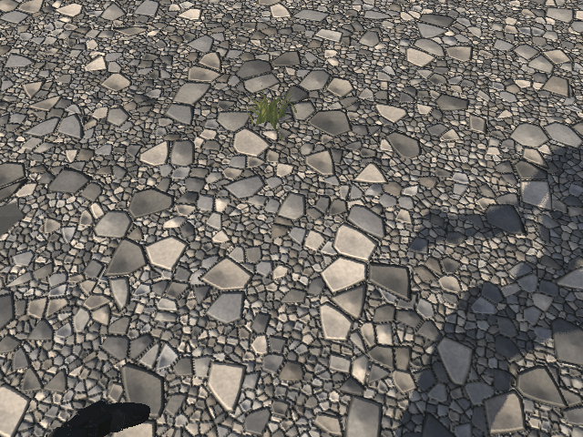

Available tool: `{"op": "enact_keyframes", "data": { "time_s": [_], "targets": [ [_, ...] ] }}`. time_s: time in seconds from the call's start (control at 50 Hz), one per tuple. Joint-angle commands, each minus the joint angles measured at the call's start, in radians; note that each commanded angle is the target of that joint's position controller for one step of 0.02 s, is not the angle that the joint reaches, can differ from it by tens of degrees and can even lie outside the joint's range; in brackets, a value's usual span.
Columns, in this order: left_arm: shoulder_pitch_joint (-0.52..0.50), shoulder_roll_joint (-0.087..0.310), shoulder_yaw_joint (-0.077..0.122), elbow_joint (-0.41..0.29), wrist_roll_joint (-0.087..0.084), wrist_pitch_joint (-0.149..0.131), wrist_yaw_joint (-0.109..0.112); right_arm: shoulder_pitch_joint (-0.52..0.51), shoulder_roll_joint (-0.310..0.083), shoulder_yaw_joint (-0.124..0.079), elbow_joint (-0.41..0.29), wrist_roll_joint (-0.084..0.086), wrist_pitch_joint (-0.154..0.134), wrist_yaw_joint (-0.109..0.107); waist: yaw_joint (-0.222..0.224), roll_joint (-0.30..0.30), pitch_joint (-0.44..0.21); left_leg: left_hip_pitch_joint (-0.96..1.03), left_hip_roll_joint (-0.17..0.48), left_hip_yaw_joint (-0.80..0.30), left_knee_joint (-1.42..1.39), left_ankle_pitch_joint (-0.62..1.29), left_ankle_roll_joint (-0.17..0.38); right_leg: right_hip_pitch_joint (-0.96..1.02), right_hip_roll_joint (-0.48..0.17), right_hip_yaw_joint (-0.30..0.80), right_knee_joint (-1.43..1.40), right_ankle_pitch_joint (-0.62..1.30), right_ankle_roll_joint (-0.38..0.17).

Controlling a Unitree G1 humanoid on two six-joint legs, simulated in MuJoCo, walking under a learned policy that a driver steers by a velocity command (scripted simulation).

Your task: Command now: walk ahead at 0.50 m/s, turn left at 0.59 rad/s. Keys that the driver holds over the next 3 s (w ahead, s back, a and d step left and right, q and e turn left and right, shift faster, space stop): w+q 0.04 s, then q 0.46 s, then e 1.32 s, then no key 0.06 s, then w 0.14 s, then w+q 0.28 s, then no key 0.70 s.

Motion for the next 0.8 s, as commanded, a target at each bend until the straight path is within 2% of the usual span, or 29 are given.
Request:
{"op": "enact_keyframes", "data": {
  "time_s": [0.02, 0.04, 0.06, 0.08, 0.12, 0.14, 0.18, 0.22, 0.32, 0.4, 0.42, 0.44, 0.46, 0.48, 0.5, 0.52, 0.54, 0.56, 0.58, 0.6, 0.64, 0.68, 0.74, 0.8],
  "targets": [
    [0.354, 0.328, 0.093, 0.012, 0.025, -0.005, 0.031, 0.054, -0.017, 0.003, -0.141, 0.032, -0.024, 0.007, 0.13, -0.359, -0.349, -0.558, -0.036, 0.091, 0.648, -0.106, -0.009, 0.754, -0.465, 0.766, -0.269, -0.366, -0.181],
    [0.276, 0.222, 0.079, -0.003, 0.009, 0.006, 0.025, 0.023, -0.101, -0.004, -0.097, -0.004, -0.004, -0.003, 0.111, -0.15, -0.208, -0.634, 0.072, 0.086, 0.731, -0.022, 0.0, 0.62, -0.431, 0.73, -0.274, -0.491, -0.176],
    [0.212, 0.141, 0.057, -0.015, -0.001, 0.007, 0.023, -0.046, -0.106, -0.008, -0.096, -0.008, 0.002, 0.005, 0.107, -0.043, -0.084, -0.614, 0.101, 0.103, 0.71, 0.071, -0.01, 0.483, -0.385, 0.543, -0.275, -0.33, -0.162],
    [0.187, 0.106, 0.046, -0.009, 0.0, 0.004, 0.021, -0.075, -0.088, -0.006, -0.099, -0.006, 0.007, 0.009, 0.093, -0.011, -0.035, -0.581, 0.127, 0.119, 0.677, 0.109, -0.026, 0.406, -0.339, 0.383, -0.272, -0.052, -0.151],
    [0.21, 0.096, 0.039, 0.016, -0.01, -0.011, 0.022, -0.068, -0.071, -0.008, -0.098, -0.022, 0.034, 0.019, 0.071, -0.085, -0.031, -0.52, 0.147, 0.147, 0.648, 0.101, -0.054, 0.342, -0.285, 0.176, -0.246, 0.38, -0.134],
    [0.228, 0.098, 0.039, 0.027, -0.016, -0.022, 0.017, -0.067, -0.063, -0.007, -0.102, -0.021, 0.044, 0.023, 0.067, -0.1, -0.049, -0.508, 0.139, 0.158, 0.65, 0.105, -0.061, 0.341, -0.278, 0.122, -0.23, 0.538, -0.139],
    [0.233, 0.111, 0.043, 0.036, -0.022, -0.029, 0.015, -0.103, -0.051, -0.004, -0.123, -0.016, 0.055, 0.033, 0.059, -0.116, -0.069, -0.543, 0.132, 0.172, 0.624, 0.145, -0.073, 0.361, -0.275, 0.042, -0.228, 0.658, -0.149],
    [0.226, 0.12, 0.046, 0.039, -0.024, -0.02, 0.02, -0.167, -0.037, 0.003, -0.153, -0.016, 0.062, 0.043, 0.064, -0.127, -0.057, -0.582, 0.143, 0.193, 0.542, 0.204, -0.086, 0.366, -0.27, -0.023, -0.241, 0.656, -0.153],
    [0.218, 0.136, 0.053, 0.045, -0.026, 0.003, 0.025, -0.283, -0.002, 0.027, -0.203, -0.017, 0.062, 0.066, 0.088, -0.128, -0.052, -0.447, 0.15, 0.271, 0.239, 0.374, -0.074, 0.321, -0.24, -0.163, -0.214, 0.562, -0.13],
    [0.25, 0.175, 0.071, 0.054, -0.031, 0.025, 0.027, -0.313, -0.035, 0.015, -0.232, -0.027, 0.062, 0.063, 0.105, -0.125, -0.055, -0.396, 0.129, 0.299, 0.113, 0.265, -0.035, 0.387, -0.282, -0.164, -0.095, 0.543, -0.109],
    [0.252, 0.18, 0.074, 0.055, -0.034, 0.034, 0.031, -0.292, -0.043, 0.01, -0.232, -0.031, 0.058, 0.059, 0.099, -0.116, -0.067, -0.364, 0.116, 0.299, 0.07, 0.241, -0.018, 0.396, -0.283, -0.168, -0.019, 0.547, -0.1],
    [0.248, 0.18, 0.075, 0.055, -0.037, 0.043, 0.032, -0.226, -0.045, 0.004, -0.214, -0.04, 0.046, 0.05, 0.064, -0.069, -0.105, -0.274, 0.091, 0.304, -0.02, 0.296, 0.003, 0.381, -0.261, -0.194, 0.125, 0.518, -0.078],
    [0.293, 0.178, 0.075, 0.052, -0.031, 0.048, 0.029, -0.142, -0.105, -0.013, -0.198, -0.049, 0.032, 0.033, 0.026, 0.06, -0.175, -0.108, 0.165, 0.174, -0.1, 0.558, 0.048, 0.276, -0.209, -0.218, 0.346, 0.324, -0.022],
    [0.35, 0.082, 0.051, -0.01, -0.025, 0.059, 0.019, -0.148, -0.245, -0.046, -0.223, -0.034, 0.033, 0.018, 0.084, 0.301, -0.24, 0.113, 0.486, -0.244, -0.073, 1.076, 0.206, -0.054, -0.035, -0.24, 0.66, -0.518, 0.044],
    [0.306, 0.119, 0.054, -0.008, -0.004, 0.084, 0.028, -0.06, -0.234, -0.056, -0.218, 0.026, 0.045, 0.017, 0.005, 0.174, -0.356, 0.121, 0.524, -0.334, -0.102, 1.067, 0.312, -0.083, 0.001, -0.032, 0.767, -0.604, 0.05],
    [0.274, 0.113, 0.052, -0.005, -0.016, 0.094, 0.03, -0.113, -0.184, -0.04, -0.214, 0.026, 0.054, 0.007, 0.029, 0.115, -0.268, 0.054, 0.5, -0.228, -0.128, 0.963, 0.3, -0.115, -0.036, -0.001, 0.789, -0.531, 0.048],
    [0.236, 0.101, 0.046, 0.001, -0.023, 0.093, 0.033, -0.184, -0.107, -0.014, -0.217, 0.016, 0.058, -0.003, 0.05, 0.084, -0.163, -0.058, 0.443, -0.137, -0.164, 0.867, 0.254, -0.11, -0.058, 0.005, 0.732, -0.449, 0.04],
    [0.225, 0.1, 0.046, 0.01, -0.019, 0.093, 0.034, -0.246, -0.054, 0.006, -0.217, 0.009, 0.059, -0.012, 0.083, 0.082, -0.112, -0.124, 0.38, -0.071, -0.193, 0.784, 0.195, -0.08, -0.076, 0.009, 0.655, -0.39, 0.036],
    [0.258, 0.107, 0.047, 0.029, -0.008, 0.101, 0.032, -0.28, -0.02, 0.021, -0.218, 0.007, 0.056, -0.018, 0.106, 0.101, -0.11, -0.177, 0.346, -0.017, -0.208, 0.787, 0.167, -0.01, -0.075, 0.001, 0.609, -0.352, 0.036],
    [0.294, 0.102, 0.046, 0.055, -0.008, 0.111, 0.028, -0.295, -0.006, 0.031, -0.214, -0.002, 0.051, -0.018, 0.118, 0.093, -0.133, -0.212, 0.331, 0.029, -0.213, 0.812, 0.153, 0.062, -0.057, -0.01, 0.59, -0.329, 0.033],
    [0.319, 0.069, 0.036, 0.079, -0.023, 0.124, 0.017, -0.294, 0.001, 0.042, -0.192, -0.015, 0.035, -0.016, 0.127, 0.077, -0.148, -0.244, 0.321, 0.08, -0.236, 0.761, 0.13, 0.153, -0.044, -0.002, 0.462, -0.318, 0.03],
    [0.291, 0.052, 0.028, 0.087, -0.025, 0.133, 0.013, -0.291, -0.013, 0.044, -0.167, -0.023, 0.029, -0.017, 0.11, 0.104, -0.119, -0.261, 0.316, 0.096, -0.268, 0.564, 0.106, 0.199, -0.035, 0.003, 0.317, -0.302, 0.025],
    [0.245, 0.092, 0.042, 0.075, -0.023, 0.138, 0.012, -0.276, -0.073, 0.027, -0.148, -0.02, 0.045, -0.019, 0.084, 0.132, -0.083, -0.251, 0.344, 0.062, -0.279, 0.329, 0.115, 0.177, -0.01, -0.016, 0.264, -0.319, 0.012],
    [0.235, 0.084, 0.043, 0.068, -0.024, 0.127, 0.008, -0.272, -0.086, 0.016, -0.138, -0.015, 0.059, -0.026, 0.08, 0.108, -0.061, -0.235, 0.377, 0.04, -0.265, 0.271, 0.129, 0.154, -0.004, -0.033, 0.235, -0.349, -0.002]
  ]
}}
Next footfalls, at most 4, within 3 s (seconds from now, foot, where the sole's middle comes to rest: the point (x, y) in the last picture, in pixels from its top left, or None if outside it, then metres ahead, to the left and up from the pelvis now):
0.46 left None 0.27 0.11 -0.76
0.90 right None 0.23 -0.09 -0.76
1.32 left None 0.23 0.12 -0.76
1.78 right None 0.16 -0.09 -0.76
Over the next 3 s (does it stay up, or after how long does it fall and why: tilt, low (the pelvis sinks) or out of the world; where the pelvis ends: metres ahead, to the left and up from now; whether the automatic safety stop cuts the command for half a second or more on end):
stays up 0.43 -0.02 0.02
